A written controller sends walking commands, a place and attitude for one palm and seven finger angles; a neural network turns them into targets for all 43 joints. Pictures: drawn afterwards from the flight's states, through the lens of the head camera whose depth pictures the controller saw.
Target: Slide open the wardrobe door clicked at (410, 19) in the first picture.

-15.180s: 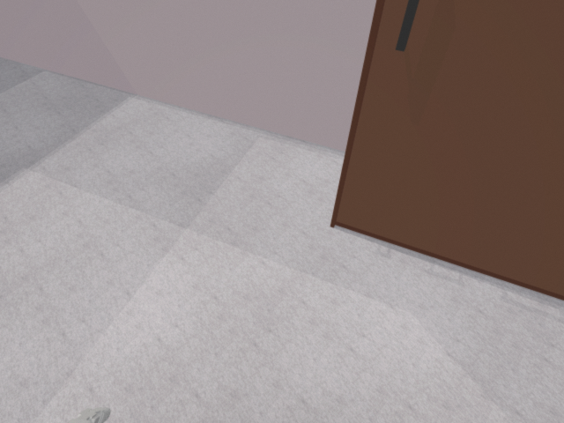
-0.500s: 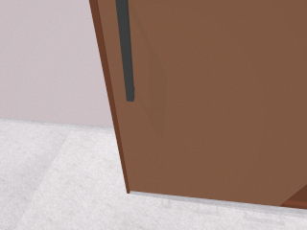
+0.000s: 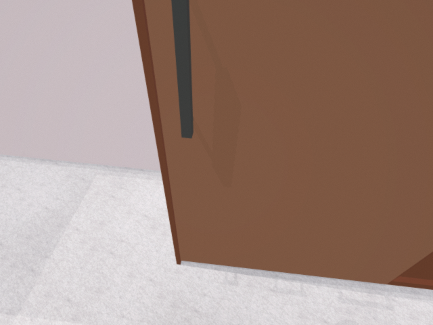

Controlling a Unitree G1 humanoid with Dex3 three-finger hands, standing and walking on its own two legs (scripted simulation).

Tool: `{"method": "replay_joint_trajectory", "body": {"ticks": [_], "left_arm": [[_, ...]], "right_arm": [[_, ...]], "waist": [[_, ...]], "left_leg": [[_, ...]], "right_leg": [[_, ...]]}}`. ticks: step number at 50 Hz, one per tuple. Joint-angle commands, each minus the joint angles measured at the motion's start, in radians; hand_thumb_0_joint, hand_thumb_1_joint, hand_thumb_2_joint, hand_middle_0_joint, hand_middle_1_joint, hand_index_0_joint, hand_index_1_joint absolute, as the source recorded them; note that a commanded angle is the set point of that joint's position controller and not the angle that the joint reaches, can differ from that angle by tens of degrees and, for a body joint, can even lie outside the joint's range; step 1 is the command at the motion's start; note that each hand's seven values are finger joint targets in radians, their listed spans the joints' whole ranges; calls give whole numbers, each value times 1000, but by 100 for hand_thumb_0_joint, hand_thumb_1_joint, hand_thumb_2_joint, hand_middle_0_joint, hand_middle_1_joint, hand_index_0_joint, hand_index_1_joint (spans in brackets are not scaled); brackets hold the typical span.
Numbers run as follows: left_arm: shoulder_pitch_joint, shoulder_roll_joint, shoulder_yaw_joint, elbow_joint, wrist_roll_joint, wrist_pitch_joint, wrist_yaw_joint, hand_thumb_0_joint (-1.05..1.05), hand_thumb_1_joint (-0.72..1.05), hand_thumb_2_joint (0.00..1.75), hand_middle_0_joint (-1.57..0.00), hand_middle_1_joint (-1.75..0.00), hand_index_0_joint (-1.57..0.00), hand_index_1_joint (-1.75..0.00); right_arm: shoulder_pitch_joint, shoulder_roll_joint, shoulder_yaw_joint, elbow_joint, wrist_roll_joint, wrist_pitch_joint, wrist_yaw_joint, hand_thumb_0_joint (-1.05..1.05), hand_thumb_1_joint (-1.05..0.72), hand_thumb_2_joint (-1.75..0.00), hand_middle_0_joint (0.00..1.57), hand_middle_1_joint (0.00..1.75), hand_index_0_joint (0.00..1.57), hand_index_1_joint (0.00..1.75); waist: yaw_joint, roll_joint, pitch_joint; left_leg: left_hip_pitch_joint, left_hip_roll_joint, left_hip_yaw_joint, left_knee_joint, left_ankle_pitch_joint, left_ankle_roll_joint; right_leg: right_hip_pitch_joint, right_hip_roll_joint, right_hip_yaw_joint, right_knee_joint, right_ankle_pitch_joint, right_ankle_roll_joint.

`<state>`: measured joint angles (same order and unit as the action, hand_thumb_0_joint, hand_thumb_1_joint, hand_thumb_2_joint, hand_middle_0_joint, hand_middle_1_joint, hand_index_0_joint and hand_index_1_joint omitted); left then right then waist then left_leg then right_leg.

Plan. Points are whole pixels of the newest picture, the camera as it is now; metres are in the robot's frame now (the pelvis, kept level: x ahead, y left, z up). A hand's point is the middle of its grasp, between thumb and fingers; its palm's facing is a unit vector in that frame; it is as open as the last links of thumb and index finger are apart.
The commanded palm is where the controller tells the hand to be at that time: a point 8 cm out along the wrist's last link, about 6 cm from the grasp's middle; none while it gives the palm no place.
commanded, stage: look again from close up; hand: left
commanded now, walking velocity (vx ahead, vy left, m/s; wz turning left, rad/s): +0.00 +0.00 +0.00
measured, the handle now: (186, 69) +0.51 +0.10 +0.24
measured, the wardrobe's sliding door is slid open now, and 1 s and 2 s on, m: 0.00 0.00 0.00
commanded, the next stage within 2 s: none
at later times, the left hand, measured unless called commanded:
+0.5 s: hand out of the picture -0.03 +0.16 -0.18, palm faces +0.05 -0.99 -0.16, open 7.4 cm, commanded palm none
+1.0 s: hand out of the picture -0.02 +0.15 -0.18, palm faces +0.05 -0.99 -0.15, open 7.4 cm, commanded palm none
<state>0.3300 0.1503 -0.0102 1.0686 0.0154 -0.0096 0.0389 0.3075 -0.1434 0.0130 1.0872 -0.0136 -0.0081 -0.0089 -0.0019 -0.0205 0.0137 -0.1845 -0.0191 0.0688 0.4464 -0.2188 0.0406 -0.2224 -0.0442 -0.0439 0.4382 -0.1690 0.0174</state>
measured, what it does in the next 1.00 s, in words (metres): stands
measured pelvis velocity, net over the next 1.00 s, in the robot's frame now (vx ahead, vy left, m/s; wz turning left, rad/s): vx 0.00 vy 0.00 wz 0.00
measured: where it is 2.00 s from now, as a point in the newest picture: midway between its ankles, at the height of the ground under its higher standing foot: outside the picture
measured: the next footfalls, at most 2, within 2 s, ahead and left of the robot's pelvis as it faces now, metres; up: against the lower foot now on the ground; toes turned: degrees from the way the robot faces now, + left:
none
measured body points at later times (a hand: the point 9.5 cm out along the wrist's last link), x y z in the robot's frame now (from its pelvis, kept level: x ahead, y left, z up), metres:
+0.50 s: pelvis -0.01 +0.00 +0.00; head -0.02 +0.01 +0.45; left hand -0.03 +0.21 -0.16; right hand -0.02 -0.21 -0.16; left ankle +0.02 +0.09 -0.74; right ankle +0.04 -0.13 -0.74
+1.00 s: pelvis +0.00 +0.00 +0.00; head -0.01 +0.00 +0.45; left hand -0.02 +0.20 -0.16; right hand -0.02 -0.21 -0.16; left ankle +0.02 +0.09 -0.74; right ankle +0.04 -0.13 -0.74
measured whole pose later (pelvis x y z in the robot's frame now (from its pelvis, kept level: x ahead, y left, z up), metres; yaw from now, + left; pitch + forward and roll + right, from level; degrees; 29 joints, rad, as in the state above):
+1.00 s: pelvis +0.00 +0.00 +0.00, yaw +0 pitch -2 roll +0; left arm 0.36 0.11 0.00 1.08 0.02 -0.01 0.04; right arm 0.33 -0.11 0.00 1.11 -0.01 -0.01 -0.02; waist 0.00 -0.02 0.01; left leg -0.21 -0.01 0.07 0.45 -0.21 0.04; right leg -0.25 -0.04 -0.04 0.44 -0.16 0.01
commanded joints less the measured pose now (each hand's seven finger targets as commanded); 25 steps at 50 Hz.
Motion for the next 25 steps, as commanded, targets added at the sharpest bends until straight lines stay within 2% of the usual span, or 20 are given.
{"method": "replay_joint_trajectory", "body": {"ticks": [1,5,11,16,20,21,25], "left_arm": [[62,87,17,-22,1,-17,3,0,90,90,-20,-30,-20,-30],[75,72,18,-14,2,-14,3,0,90,90,-20,-30,-20,-30],[94,59,18,-6,5,-16,5,0,90,90,-20,-30,-20,-30],[104,52,19,-4,6,-16,5,0,90,90,-20,-30,-20,-30],[110,48,22,-6,5,-15,5,0,90,90,-20,-30,-20,-30],[113,48,22,-6,6,-16,5,0,90,90,-20,-30,-20,-30],[115,45,24,-8,6,-15,4,0,90,90,-20,-30,-20,-30]], "right_arm": [[47,-98,-26,-28,4,-20,-12,0,-90,-90,20,30,20,30],[53,-93,-29,-23,3,-17,-13,0,-90,-90,20,30,20,30],[61,-82,-31,-17,4,-18,-15,0,-90,-90,20,30,20,30],[69,-75,-33,-14,4,-16,-15,0,-90,-90,20,30,20,30],[74,-69,-34,-12,2,-14,-14,0,-90,-90,20,30,20,30],[75,-66,-34,-13,3,-14,-14,0,-90,-90,20,30,20,30],[79,-66,-34,-12,1,-14,-14,0,-90,-90,20,30,20,30]], "waist": [[2,27,71],[2,35,90],[6,30,91],[5,14,95],[4,24,103],[5,10,104],[5,26,101]], "left_leg": [[-103,113,-125,-146,-65,-20],[-128,115,-134,-168,-126,-20],[-132,118,-136,-169,-123,-16],[-135,116,-137,-169,-139,-15],[-141,111,-134,-167,-160,-16],[-143,112,-133,-163,-151,-15],[-150,110,-137,-166,-172,-15]], "right_leg": [[26,-69,88,-85,-29,-47],[18,-65,86,-83,-55,-45],[26,-63,79,-82,-35,-45],[12,-64,82,-87,-60,-44],[-6,-64,89,-92,-91,-45],[-2,-63,90,-95,-85,-45],[-9,-62,91,-92,-104,-45]]}}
